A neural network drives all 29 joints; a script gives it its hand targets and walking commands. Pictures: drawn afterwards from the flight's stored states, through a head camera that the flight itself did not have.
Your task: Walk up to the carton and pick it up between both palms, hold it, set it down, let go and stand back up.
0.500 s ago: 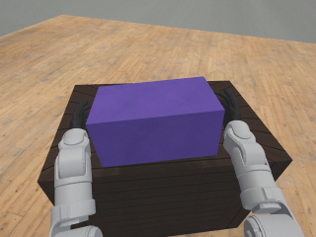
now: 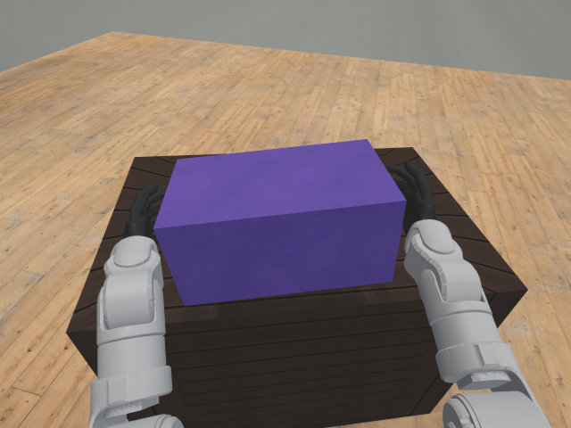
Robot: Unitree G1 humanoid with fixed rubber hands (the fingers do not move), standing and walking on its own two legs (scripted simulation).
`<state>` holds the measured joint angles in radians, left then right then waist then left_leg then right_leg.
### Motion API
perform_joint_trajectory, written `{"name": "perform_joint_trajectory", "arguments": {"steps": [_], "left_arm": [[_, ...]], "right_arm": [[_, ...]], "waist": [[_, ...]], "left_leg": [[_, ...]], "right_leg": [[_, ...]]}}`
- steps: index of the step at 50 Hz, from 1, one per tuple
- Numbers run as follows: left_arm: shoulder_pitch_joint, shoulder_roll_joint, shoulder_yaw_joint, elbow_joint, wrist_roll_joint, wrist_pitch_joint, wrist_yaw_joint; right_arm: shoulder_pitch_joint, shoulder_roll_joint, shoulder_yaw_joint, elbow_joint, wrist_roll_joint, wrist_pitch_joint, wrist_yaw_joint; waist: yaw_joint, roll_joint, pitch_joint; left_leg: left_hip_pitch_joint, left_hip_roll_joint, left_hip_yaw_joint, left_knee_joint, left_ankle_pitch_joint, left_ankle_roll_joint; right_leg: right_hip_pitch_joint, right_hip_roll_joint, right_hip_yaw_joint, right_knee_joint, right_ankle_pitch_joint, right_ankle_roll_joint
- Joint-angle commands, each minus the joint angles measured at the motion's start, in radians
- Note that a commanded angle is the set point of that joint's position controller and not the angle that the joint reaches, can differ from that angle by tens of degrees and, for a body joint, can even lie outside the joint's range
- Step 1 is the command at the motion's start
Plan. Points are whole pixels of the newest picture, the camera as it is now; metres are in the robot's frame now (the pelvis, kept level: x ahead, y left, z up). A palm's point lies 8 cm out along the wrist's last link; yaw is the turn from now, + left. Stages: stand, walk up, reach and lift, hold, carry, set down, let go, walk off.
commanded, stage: hold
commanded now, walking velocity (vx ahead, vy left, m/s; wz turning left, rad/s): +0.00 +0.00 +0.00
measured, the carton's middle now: (280, 218) +0.38 +0.02 +0.14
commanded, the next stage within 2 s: none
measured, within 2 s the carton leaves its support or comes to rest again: neither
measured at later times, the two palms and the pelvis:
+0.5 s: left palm (142, 238) +0.33 +0.21 +0.15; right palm (415, 217) +0.35 -0.17 +0.17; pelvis +0.00 +0.00 +0.00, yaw +0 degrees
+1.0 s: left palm (142, 240) +0.32 +0.20 +0.15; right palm (417, 218) +0.35 -0.17 +0.17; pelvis +0.00 +0.00 +0.00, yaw +0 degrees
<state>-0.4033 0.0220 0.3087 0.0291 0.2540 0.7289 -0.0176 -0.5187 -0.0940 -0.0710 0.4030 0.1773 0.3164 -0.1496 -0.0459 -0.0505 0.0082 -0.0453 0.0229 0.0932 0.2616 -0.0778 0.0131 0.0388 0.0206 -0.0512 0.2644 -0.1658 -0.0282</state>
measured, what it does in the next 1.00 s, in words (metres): stands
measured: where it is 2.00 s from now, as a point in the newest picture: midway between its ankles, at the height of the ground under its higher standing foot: outside the picture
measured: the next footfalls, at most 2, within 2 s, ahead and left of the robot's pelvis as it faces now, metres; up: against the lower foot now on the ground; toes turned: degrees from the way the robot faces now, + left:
none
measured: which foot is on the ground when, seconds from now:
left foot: down 0.00-1.00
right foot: down 0.00-1.00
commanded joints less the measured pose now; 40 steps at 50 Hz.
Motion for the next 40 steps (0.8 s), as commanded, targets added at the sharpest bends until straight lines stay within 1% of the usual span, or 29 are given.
{"name": "perform_joint_trajectory", "arguments": {"steps": [1,2,3,5,7,8,9,12,13,15,16,17,18,21,23,24,25,26,27,28,29,30,31,33,35,36,38,39,40], "left_arm": [[-0.759,-0.354,-0.476,-0.212,-0.184,-0.1,-0.178],[-0.783,-0.354,-0.478,-0.213,-0.187,-0.103,-0.177],[-0.793,-0.364,-0.49,-0.212,-0.194,-0.107,-0.175],[-0.775,-0.368,-0.496,-0.217,-0.195,-0.108,-0.173],[-0.77,-0.357,-0.47,-0.187,-0.181,-0.108,-0.176],[-0.77,-0.357,-0.469,-0.184,-0.182,-0.107,-0.178],[-0.795,-0.362,-0.471,-0.193,-0.185,-0.113,-0.177],[-0.796,-0.358,-0.459,-0.155,-0.177,-0.119,-0.177],[-0.805,-0.368,-0.471,-0.178,-0.184,-0.123,-0.176],[-0.778,-0.376,-0.479,-0.185,-0.188,-0.126,-0.176],[-0.784,-0.365,-0.474,-0.177,-0.184,-0.126,-0.177],[-0.788,-0.371,-0.473,-0.175,-0.185,-0.126,-0.176],[-0.782,-0.364,-0.468,-0.162,-0.18,-0.126,-0.176],[-0.787,-0.36,-0.466,-0.168,-0.174,-0.124,-0.174],[-0.774,-0.375,-0.497,-0.222,-0.19,-0.126,-0.168],[-0.781,-0.37,-0.486,-0.206,-0.182,-0.124,-0.168],[-0.77,-0.374,-0.487,-0.204,-0.185,-0.123,-0.168],[-0.767,-0.367,-0.485,-0.213,-0.185,-0.123,-0.167],[-0.758,-0.372,-0.485,-0.21,-0.184,-0.121,-0.167],[-0.749,-0.373,-0.496,-0.237,-0.189,-0.12,-0.166],[-0.768,-0.354,-0.477,-0.212,-0.176,-0.117,-0.167],[-0.778,-0.358,-0.474,-0.216,-0.18,-0.118,-0.168],[-0.77,-0.369,-0.49,-0.237,-0.184,-0.121,-0.165],[-0.756,-0.366,-0.491,-0.234,-0.186,-0.116,-0.166],[-0.719,-0.364,-0.497,-0.254,-0.187,-0.108,-0.168],[-0.722,-0.353,-0.486,-0.235,-0.18,-0.103,-0.17],[-0.729,-0.355,-0.481,-0.24,-0.182,-0.102,-0.173],[-0.735,-0.349,-0.477,-0.238,-0.18,-0.101,-0.174],[-0.737,-0.353,-0.491,-0.262,-0.19,-0.102,-0.174]], "right_arm": [[-0.78,0.42,0.388,-0.325,0.075,-0.057,0.205],[-0.789,0.42,0.38,-0.31,0.069,-0.059,0.209],[-0.79,0.426,0.378,-0.302,0.066,-0.062,0.211],[-0.773,0.427,0.387,-0.303,0.067,-0.064,0.215],[-0.782,0.426,0.383,-0.288,0.065,-0.063,0.214],[-0.791,0.427,0.381,-0.289,0.062,-0.066,0.213],[-0.793,0.433,0.375,-0.275,0.062,-0.069,0.213],[-0.815,0.432,0.367,-0.267,0.053,-0.079,0.213],[-0.805,0.437,0.368,-0.269,0.052,-0.084,0.213],[-0.792,0.441,0.385,-0.295,0.063,-0.089,0.211],[-0.803,0.431,0.379,-0.288,0.062,-0.089,0.208],[-0.814,0.429,0.38,-0.293,0.064,-0.09,0.207],[-0.81,0.428,0.38,-0.282,0.059,-0.089,0.207],[-0.798,0.421,0.374,-0.263,0.057,-0.084,0.209],[-0.762,0.433,0.393,-0.282,0.071,-0.084,0.21],[-0.785,0.423,0.387,-0.287,0.074,-0.083,0.21],[-0.792,0.424,0.395,-0.305,0.08,-0.086,0.209],[-0.782,0.423,0.397,-0.3,0.079,-0.083,0.208],[-0.786,0.422,0.402,-0.309,0.082,-0.083,0.208],[-0.766,0.427,0.412,-0.315,0.089,-0.081,0.207],[-0.77,0.413,0.391,-0.282,0.076,-0.076,0.206],[-0.781,0.416,0.387,-0.286,0.076,-0.078,0.207],[-0.77,0.423,0.393,-0.304,0.074,-0.082,0.21],[-0.767,0.418,0.398,-0.317,0.083,-0.079,0.212],[-0.745,0.419,0.418,-0.339,0.091,-0.073,0.206],[-0.752,0.406,0.41,-0.325,0.092,-0.068,0.202],[-0.768,0.412,0.413,-0.342,0.088,-0.066,0.198],[-0.757,0.41,0.403,-0.328,0.084,-0.062,0.197],[-0.754,0.415,0.41,-0.338,0.092,-0.061,0.197]], "waist": [[-0.001,0.076,-0.421],[-0.004,0.08,-0.417],[-0.01,0.083,-0.419],[-0.007,0.078,-0.448],[0.001,0.075,-0.439],[0.001,0.065,-0.433],[-0.006,0.072,-0.439],[0.001,0.068,-0.44],[-0.004,0.072,-0.459],[-0.002,0.073,-0.469],[-0.007,0.069,-0.465],[-0.006,0.074,-0.472],[-0.001,0.065,-0.464],[-0.005,0.07,-0.437],[-0.011,0.089,-0.466],[-0.007,0.083,-0.466],[-0.006,0.083,-0.473],[-0.007,0.085,-0.467],[-0.002,0.08,-0.468],[0.0,0.08,-0.473],[-0.005,0.08,-0.432],[-0.005,0.083,-0.438],[-0.007,0.086,-0.453],[-0.002,0.082,-0.453],[0.003,0.065,-0.475],[-0.001,0.071,-0.447],[-0.001,0.067,-0.447],[-0.004,0.073,-0.427],[-0.004,0.073,-0.449]], "left_leg": [[0.303,-0.019,-0.05,0.02,0.121,-0.005],[0.297,-0.019,-0.049,0.018,0.102,-0.005],[0.303,-0.018,-0.052,0.019,0.109,-0.006],[0.322,-0.019,-0.052,0.022,0.136,-0.006],[0.31,-0.021,-0.049,0.02,0.121,-0.005],[0.301,-0.022,-0.048,0.017,0.12,-0.004],[0.307,-0.023,-0.047,0.02,0.109,-0.004],[0.302,-0.02,-0.047,0.024,0.101,0.002],[0.309,-0.021,-0.047,0.028,0.118,-0.002],[0.323,-0.022,-0.05,0.031,0.162,-0.003],[0.321,-0.023,-0.052,0.035,0.157,-0.005],[0.328,-0.021,-0.052,0.034,0.155,-0.007],[0.325,-0.021,-0.049,0.033,0.147,-0.004],[0.317,-0.019,-0.049,0.031,0.141,-0.006],[0.339,-0.019,-0.053,0.037,0.197,-0.015],[0.338,-0.019,-0.054,0.042,0.186,-0.014],[0.343,-0.02,-0.054,0.045,0.198,-0.014],[0.341,-0.021,-0.054,0.042,0.195,-0.014],[0.341,-0.021,-0.056,0.042,0.202,-0.015],[0.343,-0.02,-0.056,0.041,0.217,-0.015],[0.325,-0.023,-0.05,0.04,0.18,-0.013],[0.323,-0.019,-0.053,0.036,0.161,-0.013],[0.33,-0.017,-0.054,0.035,0.17,-0.014],[0.341,-0.016,-0.056,0.04,0.215,-0.012],[0.353,-0.02,-0.055,0.042,0.243,-0.013],[0.342,-0.019,-0.056,0.041,0.226,-0.014],[0.329,-0.022,-0.051,0.04,0.209,-0.013],[0.321,-0.022,-0.051,0.039,0.2,-0.014],[0.325,-0.021,-0.051,0.038,0.205,-0.014]], "right_leg": [[-0.189,-0.01,0.008,-0.074,0.111,0.028],[-0.203,-0.013,0.01,-0.077,0.087,0.025],[-0.209,-0.012,0.007,-0.074,0.09,0.025],[-0.198,-0.01,0.007,-0.074,0.119,0.026],[-0.189,-0.013,0.012,-0.075,0.115,0.027],[-0.188,-0.013,0.008,-0.072,0.116,0.029],[-0.194,-0.013,0.007,-0.069,0.11,0.03],[-0.206,-0.017,0.006,-0.068,0.094,0.032],[-0.193,-0.014,0.005,-0.069,0.106,0.032],[-0.183,-0.011,0.005,-0.067,0.154,0.033],[-0.181,-0.009,0.004,-0.065,0.15,0.031],[-0.181,-0.01,0.004,-0.066,0.143,0.03],[-0.187,-0.01,0.004,-0.067,0.134,0.032],[-0.195,-0.009,0.002,-0.069,0.12,0.031],[-0.185,-0.006,0.005,-0.064,0.173,0.03],[-0.186,-0.004,0.001,-0.063,0.16,0.031],[-0.182,-0.004,0.004,-0.061,0.171,0.031],[-0.185,-0.003,0.003,-0.063,0.169,0.03],[-0.182,-0.002,0.004,-0.062,0.172,0.029],[-0.172,0.0,0.002,-0.062,0.188,0.03],[-0.189,-0.006,0.002,-0.064,0.161,0.03],[-0.184,-0.003,-0.004,-0.064,0.142,0.028],[-0.183,-0.002,-0.002,-0.064,0.146,0.028],[-0.187,-0.001,0.003,-0.062,0.184,0.027],[-0.16,0.004,0.004,-0.06,0.216,0.032],[-0.167,0.0,0.005,-0.062,0.201,0.031],[-0.165,-0.001,0.007,-0.065,0.196,0.031],[-0.17,-0.003,0.006,-0.064,0.192,0.031],[-0.162,-0.002,0.004,-0.064,0.195,0.029]]}}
